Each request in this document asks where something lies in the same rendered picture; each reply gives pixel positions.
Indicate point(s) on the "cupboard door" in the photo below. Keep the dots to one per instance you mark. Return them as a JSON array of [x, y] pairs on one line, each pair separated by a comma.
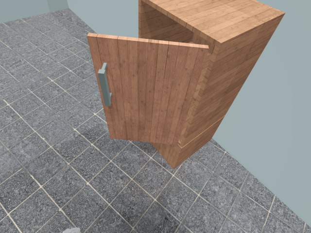
[[152, 84]]

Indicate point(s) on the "handle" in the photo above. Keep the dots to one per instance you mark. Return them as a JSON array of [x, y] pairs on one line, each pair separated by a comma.
[[104, 85]]

